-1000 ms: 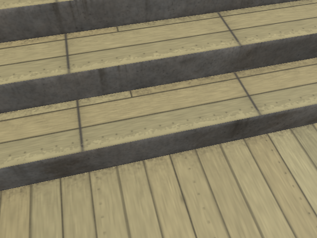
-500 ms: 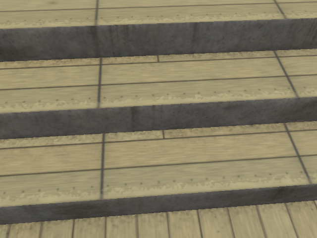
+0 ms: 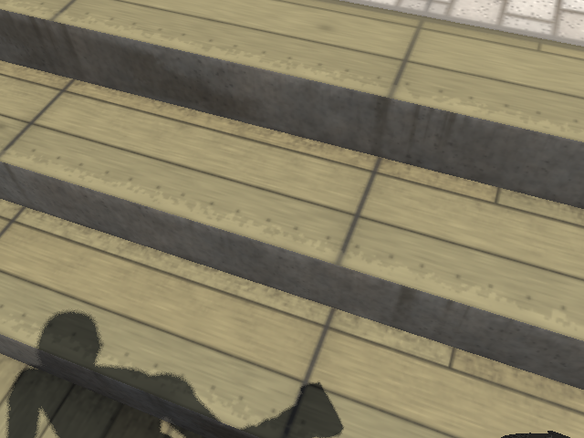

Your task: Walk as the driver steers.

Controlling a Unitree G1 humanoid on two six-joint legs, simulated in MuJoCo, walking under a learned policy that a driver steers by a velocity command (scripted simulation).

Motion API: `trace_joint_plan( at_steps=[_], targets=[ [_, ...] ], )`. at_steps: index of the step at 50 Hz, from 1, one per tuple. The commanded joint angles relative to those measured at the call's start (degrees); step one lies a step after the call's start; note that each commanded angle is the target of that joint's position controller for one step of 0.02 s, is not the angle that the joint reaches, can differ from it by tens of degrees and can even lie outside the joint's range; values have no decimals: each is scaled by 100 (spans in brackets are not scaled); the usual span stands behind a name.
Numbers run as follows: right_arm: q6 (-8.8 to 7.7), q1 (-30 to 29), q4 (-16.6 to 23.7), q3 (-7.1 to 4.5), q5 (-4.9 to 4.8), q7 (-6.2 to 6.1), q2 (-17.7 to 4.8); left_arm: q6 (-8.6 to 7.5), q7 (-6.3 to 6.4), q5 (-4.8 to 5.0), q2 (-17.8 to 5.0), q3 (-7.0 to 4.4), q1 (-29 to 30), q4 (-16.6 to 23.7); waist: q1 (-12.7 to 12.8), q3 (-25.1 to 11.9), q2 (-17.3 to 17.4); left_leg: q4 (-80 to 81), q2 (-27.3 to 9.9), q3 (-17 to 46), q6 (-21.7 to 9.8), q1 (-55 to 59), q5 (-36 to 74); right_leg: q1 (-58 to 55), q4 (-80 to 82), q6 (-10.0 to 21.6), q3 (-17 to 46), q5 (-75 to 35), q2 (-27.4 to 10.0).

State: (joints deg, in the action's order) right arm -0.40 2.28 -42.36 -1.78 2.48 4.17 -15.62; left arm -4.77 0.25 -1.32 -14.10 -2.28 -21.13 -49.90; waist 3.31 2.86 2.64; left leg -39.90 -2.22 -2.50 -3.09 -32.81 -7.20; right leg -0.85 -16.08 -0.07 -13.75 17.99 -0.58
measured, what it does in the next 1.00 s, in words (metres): climbs, turning right: left foot, then right foot 0.17 m higher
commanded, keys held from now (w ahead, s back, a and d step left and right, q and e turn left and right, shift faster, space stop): w+q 0.02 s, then w+e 0.98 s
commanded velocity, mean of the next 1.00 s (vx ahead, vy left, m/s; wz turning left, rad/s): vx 0.50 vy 0.00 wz -0.29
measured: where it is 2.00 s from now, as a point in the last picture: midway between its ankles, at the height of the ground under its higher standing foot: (527, 75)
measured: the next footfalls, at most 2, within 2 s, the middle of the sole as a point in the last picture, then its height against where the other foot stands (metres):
left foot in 0.08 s outside the picture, level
right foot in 0.68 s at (375, 418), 0.17 m higher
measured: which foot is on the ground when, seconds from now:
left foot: up 0.00-0.06, down 0.08-0.68, up 0.70-1.00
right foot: down 0.00-0.08, up 0.10-0.66, down 0.68-1.00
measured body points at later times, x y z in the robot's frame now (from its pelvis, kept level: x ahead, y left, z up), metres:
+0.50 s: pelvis +0.21 +0.02 +0.00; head +0.23 +0.04 +0.45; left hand +0.38 +0.22 -0.12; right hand +0.12 -0.21 -0.13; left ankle +0.13 +0.09 -0.74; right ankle +0.24 -0.10 -0.41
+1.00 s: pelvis +0.50 -0.06 +0.15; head +0.50 -0.06 +0.60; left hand +0.47 +0.17 +0.01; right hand +0.65 -0.32 +0.09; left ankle +0.67 +0.05 -0.26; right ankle +0.41 -0.08 -0.57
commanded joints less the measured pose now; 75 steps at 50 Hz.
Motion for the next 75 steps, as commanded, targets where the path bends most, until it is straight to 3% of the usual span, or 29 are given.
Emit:
trace_joint_plan(
  at_steps=[1, 3, 4, 5, 6, 8, 16, 26, 30, 32, 34, 35, 36, 37, 38, 40, 43, 45, 49, 52, 54, 57, 58, 59, 60, 62, 63, 65, 75],
  targets=[
    [-33, -14, 346, -74, 46, -81, -383, 15, 66, 1, -1054, -231, 147, 321, -271, -387, -995, 293, 355, -384, -291, 726, -676, -77, -692, 480, 233, -5423, -1496],
    [-159, 1017, -9, -136, 124, -147, -393, 125, 62, 45, -1043, -187, 52, 254, -695, -891, -724, 1249, 772, -380, -579, 2105, -422, 222, -2353, 450, 123, -5553, -1325],
    [-217, 1831, -244, -222, 188, -240, -643, 111, 48, 69, -832, -90, 81, 384, -1080, -1441, -174, 1562, 29, 575, -693, 3641, -29, 1397, -3793, 297, 105, -3763, -1122],
    [-203, 1824, -233, -340, 158, -348, -1364, 95, -54, 127, -48, 108, -327, 690, -601, -1861, 1399, 1761, -1989, 3336, -1405, 5111, 1753, 3642, -5728, -34, 175, 1402, -138],
    [-138, 2372, -322, -472, -63, -432, -1493, 200, 37, 43, -659, -46, -79, 480, -1066, -2263, 382, 1933, -2045, 3307, -1683, 4765, 1781, 3636, -6630, 64, 1177, 1032, -145],
    [-201, 1392, -271, -240, -99, -467, -758, 138, 6, 89, -503, 8, 383, 536, -605, -777, -133, 2270, -1514, 1980, -1297, 3214, 1558, 3863, -6390, 140, 1445, 314, -425],
    [-511, 1984, -835, -109, -70, -432, -398, 587, 35, -32, -24, -97, 465, 376, -380, -257, 300, 2775, -1268, 921, -939, 2593, -42, 5340, -9100, 171, 1437, 259, 9],
    [-679, 2790, -1864, 256, -116, -459, -107, 608, 181, -17, 779, 486, 2940, 2083, -197, 611, -298, 3355, -1135, 35, -200, 2488, -1027, 8276, -9863, 613, 1146, 1020, 42],
    [-519, 2402, -1589, 285, -427, -780, -422, 708, 30, 49, 676, 622, 2666, 2072, -79, -201, -352, 3606, -864, -1201, -420, 2275, 5454, 4842, -6803, 750, -110, 1217, 108],
    [-532, 2453, -1389, 75, -518, -833, -1130, 715, 79, 154, 352, 484, 1162, 1627, 569, -1658, 934, 1599, -1380, -1046, -565, 3090, 10670, 2937, -6090, 941, -279, 1215, 827],
    [-462, 2327, -926, -111, -407, -628, -1335, 538, -83, -83, -286, 181, 282, 1326, 801, -2596, 1101, -1322, -1382, -862, -505, 3067, 9447, 1599, -4304, 1408, 1304, 1344, 969],
    [-548, 1869, -383, -16, -190, -369, -652, 545, -35, -9, -990, -70, 313, 1111, 613, -2261, -842, -4038, -13, -694, 42, 373, 2547, 544, -2143, 2207, 4859, 1103, -519],
    [-597, 1591, -112, -79, 68, -194, -665, 651, 131, -35, -1379, -301, 517, 1109, 471, -2624, -1223, -6248, 693, 601, 111, -664, 73, 430, -347, 2474, 7665, 914, -1082],
    [-571, 1398, 246, 13, 135, -162, -179, 595, 145, -9, -1121, -255, 874, 1009, 63, -1693, -518, -6990, 397, 902, 48, -1396, 175, 1069, -470, 2252, 7015, 1714, -1087],
    [-432, 1424, -241, -54, -42, 77, -261, 301, -220, -341, -412, 11, -420, 408, 771, 268, 146, -7636, 827, 2385, -280, -3105, 1126, 1774, -1160, 1811, 5802, 778, -762],
    [-403, 1316, 309, 51, 197, 40, -136, 181, -490, -327, -93, 29, -198, -377, -169, -540, -479, -8840, 944, 2071, -691, -3857, 451, 1268, -1132, 1782, 4908, -1431, -750],
    [-253, 1108, 373, 295, 77, -161, 96, 74, -676, -476, 481, 321, 275, -804, -922, -426, 107, -8529, 379, 1588, -993, -4692, 622, 2118, -1069, 1274, 3291, -1144, -330],
    [-328, 854, 464, 316, -89, -176, 15, -173, -622, -425, 229, 263, 860, -514, -1108, -471, -123, -7430, 71, 623, -804, -3333, 750, 3783, -658, 983, 2282, -851, 315],
    [-228, -802, 980, 644, -4, -112, 435, -118, -620, -711, 73, 367, -1519, -1293, -235, -349, -238, -7461, 41, 314, -593, -4948, -77, 2187, -464, 1318, 3367, -440, -19],
    [10, -2123, 1422, 631, 135, -191, 477, -182, -835, -373, 8, 379, -1404, -1061, -14, -461, -738, -5653, -152, -324, -318, -3702, -953, 2723, 446, 1798, 3853, -1510, -568],
    [113, -1207, 1223, 651, 99, -84, 693, -316, -854, -153, -273, 371, -541, -507, -706, -742, -1225, -4979, 213, -871, -131, -1245, -703, 3365, 276, 1856, 3181, -5354, -763],
    [109, -1012, 1218, 334, -93, -86, -224, -413, -856, 16, -1175, -35, -985, -592, -807, -1099, -1553, -2117, 965, -853, -94, -171, -1660, 1169, -704, 1661, 3203, -10538, -1129],
    [46, 765, 718, 165, -110, -192, -460, -384, -873, -260, -963, -93, -789, -577, -1314, -2278, -860, -1669, 423, 494, -652, 1904, 124, 1593, -2727, 1210, 3052, -10296, -851],
    [-25, 2330, 89, 111, -158, -262, -618, -386, -917, -609, 13, 122, -1450, -487, -1274, -3937, 1144, -202, -1063, 3743, -2092, 4665, -106, 3869, -4520, 936, 3089, -5978, -30],
    [17, 2976, -41, 114, 175, -257, -670, -223, -964, -220, -298, -83, -889, -891, -1879, -3008, 1571, 1370, -1794, 6038, -2434, 3683, -2347, 5030, -7935, 682, 3287, -1616, 932],
    [-324, 1673, -369, 63, 5, -328, -536, -190, -774, 61, -187, -80, -24, -673, -1124, -864, 206, 1178, -1690, 4448, -1750, 1639, -3135, 6481, -9709, 873, 2861, -2031, 356],
    [-330, 1477, -760, 253, -7, -260, 317, -134, -636, -56, -111, -54, 258, -528, -826, -1104, -697, 1114, -1734, 3507, -1606, 1531, -2230, 6509, -9777, 1149, 2795, -1799, 251],
    [-365, 995, -1148, 501, -89, -291, 1371, 39, -567, -194, 444, 162, 623, -237, -262, -974, -555, 1440, -1326, 2187, -1220, 1105, -1364, 6589, -9753, 1462, 2712, -1436, -72],
    [-480, 2652, -2247, 434, 697, -218, 682, 133, -485, 148, 523, 599, 2820, 681, -528, -273, -180, 2871, -1203, -254, -905, 3149, 46, 9512, -10306, 1905, 1944, -243, -194]
  ],
)
Velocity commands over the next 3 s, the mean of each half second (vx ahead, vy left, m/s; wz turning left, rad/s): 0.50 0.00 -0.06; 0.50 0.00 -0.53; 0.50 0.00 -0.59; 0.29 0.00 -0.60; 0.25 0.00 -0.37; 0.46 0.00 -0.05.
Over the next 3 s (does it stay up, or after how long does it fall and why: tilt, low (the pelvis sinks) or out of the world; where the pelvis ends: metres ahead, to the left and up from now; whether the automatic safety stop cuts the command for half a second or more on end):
stays up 1.18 -0.65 0.52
